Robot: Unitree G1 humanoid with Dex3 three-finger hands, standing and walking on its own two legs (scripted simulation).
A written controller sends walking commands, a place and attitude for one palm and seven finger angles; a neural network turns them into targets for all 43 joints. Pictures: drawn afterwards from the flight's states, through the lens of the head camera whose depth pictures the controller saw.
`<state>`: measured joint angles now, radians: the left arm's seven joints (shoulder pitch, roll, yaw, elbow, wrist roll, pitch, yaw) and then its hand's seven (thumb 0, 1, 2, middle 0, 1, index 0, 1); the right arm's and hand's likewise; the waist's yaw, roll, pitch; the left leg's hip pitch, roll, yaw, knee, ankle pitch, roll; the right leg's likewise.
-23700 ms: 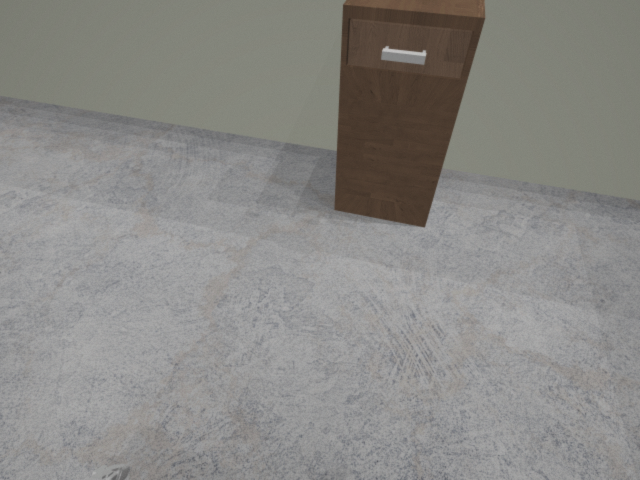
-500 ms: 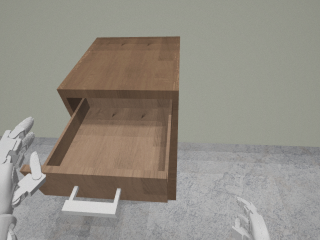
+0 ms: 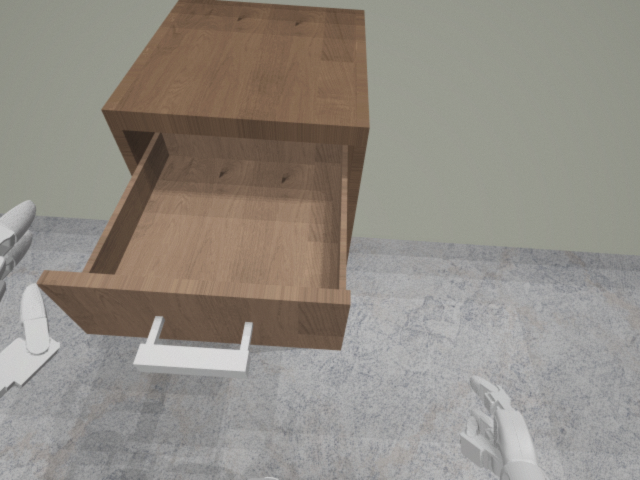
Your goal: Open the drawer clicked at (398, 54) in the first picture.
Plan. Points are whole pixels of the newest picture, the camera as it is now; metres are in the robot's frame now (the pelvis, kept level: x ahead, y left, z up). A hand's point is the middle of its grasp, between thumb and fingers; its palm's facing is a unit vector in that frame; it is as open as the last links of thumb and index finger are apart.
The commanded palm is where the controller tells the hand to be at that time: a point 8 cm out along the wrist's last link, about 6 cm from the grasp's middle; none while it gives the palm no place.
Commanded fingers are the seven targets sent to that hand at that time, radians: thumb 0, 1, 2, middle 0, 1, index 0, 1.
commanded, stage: step back with the hand held close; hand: left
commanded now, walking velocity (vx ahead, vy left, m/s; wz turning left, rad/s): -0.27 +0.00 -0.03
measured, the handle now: (198, 343) +0.28 +0.18 -0.01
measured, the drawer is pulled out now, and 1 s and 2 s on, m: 0.29 0.29 0.29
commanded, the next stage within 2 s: stop stepping back and stand still in 0.72 s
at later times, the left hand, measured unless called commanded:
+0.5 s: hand (16, 405) +0.15 +0.24 +0.18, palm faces +0.28 -0.85 -0.44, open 7.4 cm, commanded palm +0.08 +0.28 +0.19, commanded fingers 0.00 0.90 0.90 -0.20 -0.30 -0.20 -0.30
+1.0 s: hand out of the picture -0.01 +0.20 +0.17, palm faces +0.33 -0.82 -0.47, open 7.4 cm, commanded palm -0.09 +0.25 +0.19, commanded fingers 0.00 0.90 0.90 -0.20 -0.30 -0.20 -0.30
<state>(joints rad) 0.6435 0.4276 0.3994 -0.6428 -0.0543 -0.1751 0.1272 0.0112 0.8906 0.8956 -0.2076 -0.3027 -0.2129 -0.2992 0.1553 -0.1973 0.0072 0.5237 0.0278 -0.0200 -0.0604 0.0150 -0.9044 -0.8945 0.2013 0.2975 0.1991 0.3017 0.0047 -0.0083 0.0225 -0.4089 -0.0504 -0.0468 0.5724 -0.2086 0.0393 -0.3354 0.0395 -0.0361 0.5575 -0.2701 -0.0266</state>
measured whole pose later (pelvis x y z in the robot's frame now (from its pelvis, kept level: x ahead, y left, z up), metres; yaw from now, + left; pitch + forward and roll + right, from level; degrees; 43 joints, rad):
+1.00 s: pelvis -0.21 -0.04 +0.00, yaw +2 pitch +2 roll +2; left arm 0.65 0.41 0.37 -0.67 -0.04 -0.17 0.16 0.01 0.89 0.90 -0.21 -0.30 -0.21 -0.30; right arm 0.15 -0.20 -0.02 0.55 0.02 -0.03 -0.06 0.02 -0.91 -0.89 0.20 0.30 0.20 0.30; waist -0.03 -0.07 0.04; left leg -0.27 0.01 0.05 0.52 -0.27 -0.02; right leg -0.35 -0.02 -0.07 0.62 -0.32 -0.02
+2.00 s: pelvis -0.28 -0.05 +0.00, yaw +6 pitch +1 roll +0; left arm 0.43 0.36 0.23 -0.18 0.03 -0.14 0.07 0.00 0.90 0.90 -0.20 -0.30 -0.21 -0.30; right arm 0.16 -0.26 -0.03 0.69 0.00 -0.10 0.00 0.01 -0.90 -0.89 0.20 0.30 0.20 0.30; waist 0.01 0.04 0.00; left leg -0.33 0.01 0.04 0.58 -0.28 0.01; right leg -0.31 -0.03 -0.09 0.59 -0.30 -0.02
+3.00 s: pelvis -0.28 -0.03 +0.01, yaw +4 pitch -2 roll +0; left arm 0.28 0.12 0.02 1.14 0.02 0.00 0.04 0.00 0.92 0.90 -0.20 -0.30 -0.20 -0.30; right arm 0.33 -0.09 0.00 1.13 -0.01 0.00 -0.03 0.01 -0.91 -0.89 0.20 0.30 0.20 0.30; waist -0.01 0.01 0.06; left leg -0.15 0.00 0.08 0.41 -0.22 0.03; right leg -0.15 -0.03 -0.05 0.42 -0.23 0.01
